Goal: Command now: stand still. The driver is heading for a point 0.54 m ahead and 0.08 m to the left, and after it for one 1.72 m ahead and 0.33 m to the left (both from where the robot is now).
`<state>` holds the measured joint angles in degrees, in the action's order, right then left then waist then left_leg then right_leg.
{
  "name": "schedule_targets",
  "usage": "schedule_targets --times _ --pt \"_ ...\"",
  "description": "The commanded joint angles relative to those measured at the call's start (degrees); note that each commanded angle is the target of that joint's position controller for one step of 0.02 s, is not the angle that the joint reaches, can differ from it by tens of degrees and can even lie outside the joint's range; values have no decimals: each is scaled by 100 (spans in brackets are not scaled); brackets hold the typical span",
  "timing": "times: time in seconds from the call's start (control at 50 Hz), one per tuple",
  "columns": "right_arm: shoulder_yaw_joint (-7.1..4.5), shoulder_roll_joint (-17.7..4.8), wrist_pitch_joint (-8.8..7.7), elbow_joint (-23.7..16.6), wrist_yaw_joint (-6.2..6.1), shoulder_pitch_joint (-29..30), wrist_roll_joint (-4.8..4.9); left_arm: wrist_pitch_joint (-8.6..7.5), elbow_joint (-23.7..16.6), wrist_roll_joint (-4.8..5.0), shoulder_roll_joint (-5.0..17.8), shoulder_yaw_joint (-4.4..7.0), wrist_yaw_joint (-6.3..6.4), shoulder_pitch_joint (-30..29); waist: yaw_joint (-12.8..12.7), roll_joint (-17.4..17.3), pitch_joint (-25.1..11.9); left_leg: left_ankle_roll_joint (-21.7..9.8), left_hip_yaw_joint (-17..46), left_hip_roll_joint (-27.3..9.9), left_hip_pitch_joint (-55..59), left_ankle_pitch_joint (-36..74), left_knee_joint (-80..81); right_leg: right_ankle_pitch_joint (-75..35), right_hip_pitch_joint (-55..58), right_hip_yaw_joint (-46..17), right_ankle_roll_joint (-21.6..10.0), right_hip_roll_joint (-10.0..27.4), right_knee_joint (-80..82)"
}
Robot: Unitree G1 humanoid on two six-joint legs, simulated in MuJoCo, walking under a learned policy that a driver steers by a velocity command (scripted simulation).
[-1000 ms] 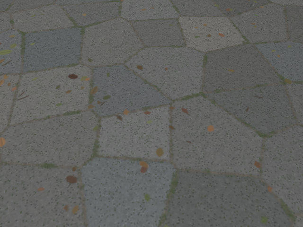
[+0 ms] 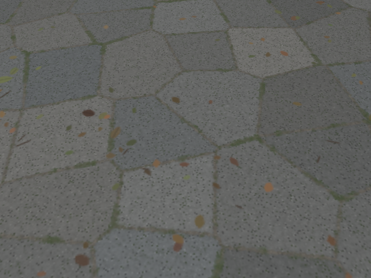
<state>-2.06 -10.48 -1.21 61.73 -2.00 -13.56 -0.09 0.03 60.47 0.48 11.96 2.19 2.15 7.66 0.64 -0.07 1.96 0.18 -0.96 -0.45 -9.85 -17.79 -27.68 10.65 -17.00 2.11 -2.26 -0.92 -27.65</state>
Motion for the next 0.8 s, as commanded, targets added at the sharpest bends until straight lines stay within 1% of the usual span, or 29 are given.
schedule_targets --times 0.02,0.04,0.06,0.1,0.12,0.16,0.22,0.24,0.28,0.3,0.32,0.34,0.36,0.38,0.4,0.42,0.44,0.48,0.54,0.58,0.62,0.66,0.68,0.7,0.72,0.74,0.76,0.78,0.8 --pt "-104 -606 -4 -137 -32 -309 4 -19 -168 8 560 93 24 1 -4 6 -332 -188 191 -217 -436 1086 492 -1259 821 -375 -330 350 213" --pt "-95 -533 8 -57 -30 -460 7 -10 -77 10 485 78 21 117 7 6 -458 -208 132 -171 -361 514 544 -607 876 -319 -335 294 235" --pt "-115 -568 23 -38 -34 -494 40 5 -36 49 535 106 21 170 -15 -22 -321 -289 94 -109 -492 -335 520 508 772 -273 -359 215 213" --pt "-141 -635 -6 -160 -56 -370 100 -27 -49 98 668 161 23 196 -64 -8 167 -502 179 -140 -904 -1684 429 2492 263 -457 -473 280 346" --pt "-126 -565 -76 -191 -70 -379 136 -119 -91 88 705 171 -2 163 -90 104 398 -560 223 -166 -1104 -1898 299 2834 112 -659 -535 381 420" --pt "-105 -467 -261 -275 -36 -339 152 -302 -42 132 732 199 -64 453 -185 301 501 -604 171 -165 -1494 -1608 -169 2973 323 -1280 -773 755 642" --pt "-104 -365 -429 -482 72 -41 136 -445 32 97 969 261 -129 1019 -289 763 200 -643 -114 50 -1856 -826 -1246 3020 874 -2981 -1378 1695 1390" --pt "-92 -321 -452 -498 111 -83 159 -471 -22 83 1038 267 -129 903 -190 877 168 -708 -77 10 -1827 -857 -1325 2890 821 -3221 -1470 1889 1407" --pt "-103 -349 -505 -375 154 -358 160 -499 -250 125 988 247 -144 381 112 694 138 -869 -15 -89 -1119 -692 -693 2192 317 -2660 -1194 1714 1272" --pt "-127 -373 -517 -195 148 -761 164 -479 -433 164 970 238 -163 -115 398 540 110 -961 11 -106 -168 -349 11 1698 -358 -1993 -896 1361 1026" --pt "-216 -628 -505 28 120 -1363 140 -475 -631 183 786 193 -185 -594 673 74 54 -1064 583 -435 891 -289 558 1083 -1303 -1149 -536 858 165" --pt "-407 -1266 -499 279 106 -2143 194 -574 -882 171 361 88 -212 -907 799 -1377 -36 -1448 2257 -1395 1864 -271 1320 634 -2383 199 -42 -71 -1682" --pt "-406 -1286 -514 217 152 -2296 116 -662 -887 144 564 131 -196 -874 863 -1566 83 -1803 3391 -2157 2546 685 1541 1757 -3517 56 19 -156 -2845" --pt "-290 -896 -536 143 145 -2095 24 -710 -791 162 714 184 -234 -729 634 -841 163 -1706 3064 -2131 2773 1373 1263 1813 -4029 -351 -76 120 -3598" --pt "-251 -783 -549 35 158 -1897 9 -714 -685 215 618 165 -281 -503 466 -685 83 -1535 2579 -1942 2908 1879 1196 1460 -4209 -439 -157 261 -3938" --pt "-232 -798 -536 -22 185 -1737 44 -711 -664 212 561 156 -309 -491 363 -518 152 -1393 2184 -1881 2836 2196 1285 1111 -4347 -404 -202 437 -3922" --pt "-161 -636 -500 -61 191 -1633 54 -714 -703 165 567 175 -335 -640 277 -376 228 -1223 1812 -1772 2627 2612 1349 854 -4281 -348 -223 583 -3733" --pt "-89 -516 -412 -151 179 -1523 12 -676 -777 134 374 134 -402 -767 182 -464 253 -1074 1229 -1444 1977 2794 1618 303 -3698 -104 -140 607 -3171" --pt "-109 -795 -409 -320 96 -1320 -17 -599 -1074 78 101 -5 -439 -1553 278 -480 544 -955 498 -955 556 2385 2107 -867 -2299 288 27 298 -1489" --pt "-165 -994 -450 -245 70 -1558 17 -559 -1230 105 191 -21 -449 -1870 328 -613 660 -983 462 -1055 364 2237 2378 -1217 -1757 360 -2 166 -900" --pt "-206 -1031 -487 -184 81 -1607 84 -541 -1356 139 386 7 -466 -1988 258 -670 717 -918 403 -1219 745 2463 2317 -1299 -1685 230 -152 187 -470" --pt "-234 -1066 -459 -169 82 -1531 79 -567 -1415 118 617 94 -482 -1859 49 -714 488 -762 289 -1315 1274 4012 1754 -1172 -1348 222 -337 51 -207" --pt "-260 -1130 -412 -181 67 -1494 58 -583 -1344 80 768 174 -473 -1498 -159 -871 146 -648 235 -1303 1483 5219 1208 -1066 -835 310 -417 -132 -232" --pt "-259 -1121 -346 -212 52 -1385 32 -588 -1093 68 941 286 -454 -653 -582 -980 -376 -490 110 -1161 1461 6115 274 -1185 139 386 -546 -309 -215" --pt "-244 -1117 -324 -300 62 -1273 13 -568 -837 41 1127 376 -417 166 -952 -953 -864 -272 48 -934 829 5931 -829 -1892 1445 194 -689 -89 -156" --pt "-161 -867 -350 -505 74 -1266 -121 -535 -626 -137 1574 453 -344 1103 -1072 17 -1746 -56 -58 -434 -702 3277 -2761 -3703 3359 -1153 -1038 1202 -655" --pt "55 -76 -421 -289 154 -2402 26 -518 -560 -209 1620 376 -395 1200 -505 1530 -3099 162 606 587 -2158 -2145 -4965 -4363 4838 -3656 -2235 2764 -127" --pt "-109 -643 -503 -183 172 -2010 156 -470 -610 -116 1275 314 -396 972 -671 806 -2873 66 1286 347 -2109 -1923 -5448 -3824 3916 -3422 -1944 2354 280" --pt "-168 -815 -505 -424 152 -1352 252 -480 -738 -23 1001 219 -386 216 -479 675 -1753 42 845 19 -2500 -1562 -5287 -3651 2876 -2372 -1696 2100 448"
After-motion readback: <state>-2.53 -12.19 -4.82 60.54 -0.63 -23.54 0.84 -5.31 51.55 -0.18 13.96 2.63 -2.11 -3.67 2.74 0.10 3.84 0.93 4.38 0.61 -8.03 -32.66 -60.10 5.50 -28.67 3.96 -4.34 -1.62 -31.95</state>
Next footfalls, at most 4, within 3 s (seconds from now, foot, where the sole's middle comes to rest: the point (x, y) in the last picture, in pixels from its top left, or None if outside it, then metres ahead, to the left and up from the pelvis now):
0.72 right None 0.45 -0.10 -0.77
1.26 left None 0.42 0.13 -0.77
1.70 right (219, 271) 0.52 -0.09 -0.77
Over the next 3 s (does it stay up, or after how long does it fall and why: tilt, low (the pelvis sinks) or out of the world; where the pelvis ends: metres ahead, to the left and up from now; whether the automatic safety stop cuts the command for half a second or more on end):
stays up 0.47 0.04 -0.01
